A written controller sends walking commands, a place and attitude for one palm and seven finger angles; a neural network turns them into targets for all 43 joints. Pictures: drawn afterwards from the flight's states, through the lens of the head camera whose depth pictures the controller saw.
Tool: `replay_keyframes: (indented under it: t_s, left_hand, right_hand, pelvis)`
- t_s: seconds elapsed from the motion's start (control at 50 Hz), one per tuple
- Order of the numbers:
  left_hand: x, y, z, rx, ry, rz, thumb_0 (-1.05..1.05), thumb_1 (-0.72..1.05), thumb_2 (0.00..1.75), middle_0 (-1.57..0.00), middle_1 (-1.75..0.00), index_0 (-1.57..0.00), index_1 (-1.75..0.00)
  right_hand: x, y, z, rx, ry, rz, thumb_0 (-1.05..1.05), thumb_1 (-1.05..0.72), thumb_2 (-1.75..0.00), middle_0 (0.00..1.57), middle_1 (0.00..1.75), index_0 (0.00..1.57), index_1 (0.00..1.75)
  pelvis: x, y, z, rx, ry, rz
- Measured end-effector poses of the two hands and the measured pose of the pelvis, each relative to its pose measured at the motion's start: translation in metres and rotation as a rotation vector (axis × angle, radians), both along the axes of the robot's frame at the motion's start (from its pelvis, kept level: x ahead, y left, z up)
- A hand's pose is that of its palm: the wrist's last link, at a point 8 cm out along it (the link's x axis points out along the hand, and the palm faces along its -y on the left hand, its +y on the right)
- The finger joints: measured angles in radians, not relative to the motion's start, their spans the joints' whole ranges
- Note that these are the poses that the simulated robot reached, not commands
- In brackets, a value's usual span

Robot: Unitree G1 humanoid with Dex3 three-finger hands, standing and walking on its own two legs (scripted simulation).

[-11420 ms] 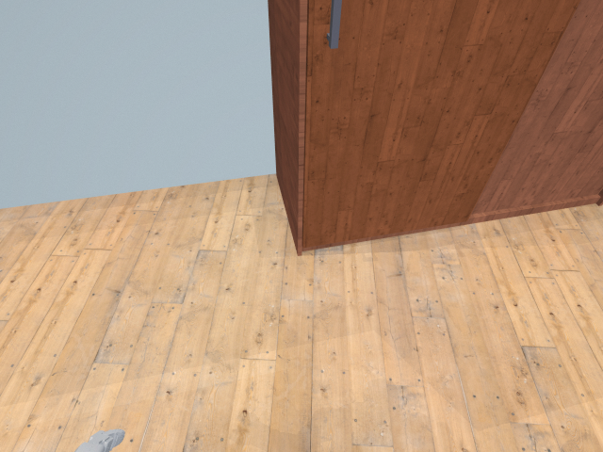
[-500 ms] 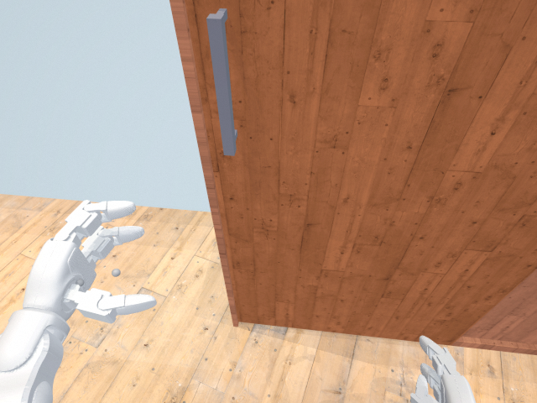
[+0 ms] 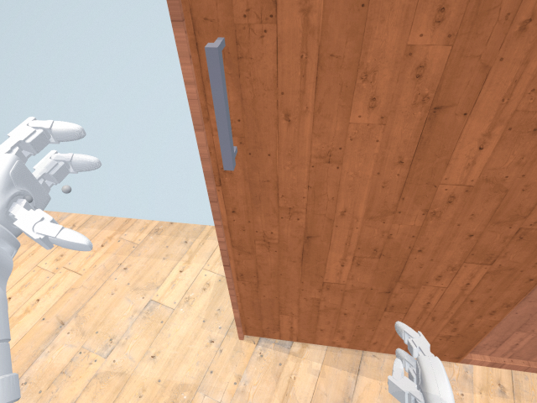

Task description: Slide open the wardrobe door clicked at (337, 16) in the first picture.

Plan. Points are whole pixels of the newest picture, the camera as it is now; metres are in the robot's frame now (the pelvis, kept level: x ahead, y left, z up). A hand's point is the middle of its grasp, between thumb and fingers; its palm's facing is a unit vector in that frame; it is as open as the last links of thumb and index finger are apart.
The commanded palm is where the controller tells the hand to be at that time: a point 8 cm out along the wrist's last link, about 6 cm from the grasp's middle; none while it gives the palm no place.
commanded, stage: raise the hand with hooked fingers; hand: left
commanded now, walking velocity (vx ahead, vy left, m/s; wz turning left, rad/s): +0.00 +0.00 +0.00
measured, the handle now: (225, 109) +0.50 +0.15 +0.22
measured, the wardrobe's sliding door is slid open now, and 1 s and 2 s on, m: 0.00 0.00 0.00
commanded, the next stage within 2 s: move the hooked fingers beside the handle in 0.54 s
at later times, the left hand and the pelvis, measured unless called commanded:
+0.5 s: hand (66, 184) +0.28 +0.28 +0.23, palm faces +0.12 -0.99 -0.09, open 14.0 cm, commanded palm +0.23 +0.32 +0.24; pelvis -0.01 +0.00 +0.00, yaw -1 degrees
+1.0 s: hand (110, 162) +0.32 +0.25 +0.23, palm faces +0.02 -1.00 -0.06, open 14.0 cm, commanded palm +0.29 +0.30 +0.23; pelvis -0.01 +0.00 +0.00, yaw -1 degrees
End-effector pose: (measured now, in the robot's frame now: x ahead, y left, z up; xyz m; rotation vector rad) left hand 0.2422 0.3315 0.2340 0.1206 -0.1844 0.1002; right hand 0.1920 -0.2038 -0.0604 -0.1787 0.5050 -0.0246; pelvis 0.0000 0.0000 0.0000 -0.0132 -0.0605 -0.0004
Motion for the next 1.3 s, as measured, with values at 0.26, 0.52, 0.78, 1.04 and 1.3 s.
replay_keyframes:
  t_s: [0.26,0.52,0.78,1.04,1.3]
  left_hand:
    - [0.017,-0.008,-0.009,-0.026,0.122,-0.069,-0.01,-0.5,0.3,-0.3,-1.2,-0.3,-1.2]
    - [0.007,0.002,0.0,-0.025,0.09,0.012,-0.01,-0.5,0.3,-0.3,-1.2,-0.3,-1.2]
    - [0.014,0.004,-0.003,-0.055,0.091,0.005,-0.01,-0.5,0.3,-0.3,-1.2,-0.3,-1.2]
    - [0.066,-0.022,-0.001,-0.063,0.081,-0.07,-0.01,-0.5,0.3,-0.3,-1.2,-0.3,-1.2]
    - [0.079,-0.035,-0.009,-0.076,0.094,-0.086,-0.01,-0.5,0.3,-0.3,-1.2,-0.3,-1.2]
  right_hand:
    - [-0.012,-0.023,-0.001,-0.007,0.02,-0.058,0.01,-0.9,-0.9,0.21,0.3,0.2,0.3]
    - [-0.008,-0.014,0.004,-0.008,-0.003,-0.037,0.01,-0.9,-0.9,0.2,0.3,0.2,0.3]
    - [-0.01,-0.008,0.001,-0.002,0.012,-0.022,0.01,-0.9,-0.9,0.21,0.3,0.2,0.3]
    - [-0.022,-0.02,-0.005,-0.005,0.056,-0.089,0.01,-0.9,-0.9,0.21,0.3,0.2,0.3]
    - [-0.02,-0.025,-0.01,-0.022,0.102,-0.101,0.01,-0.91,-0.9,0.2,0.3,0.2,0.3]
  pelvis:
    - [-0.005,0.001,0.001,0.009,0.012,-0.017]
    - [-0.009,0.001,0.001,0.006,-0.008,-0.008]
    - [-0.01,0.001,0.001,0.006,-0.004,-0.002]
    - [-0.003,0.001,0.002,0.009,0.025,-0.021]
    - [0.003,0.003,0.002,0.009,0.036,-0.02]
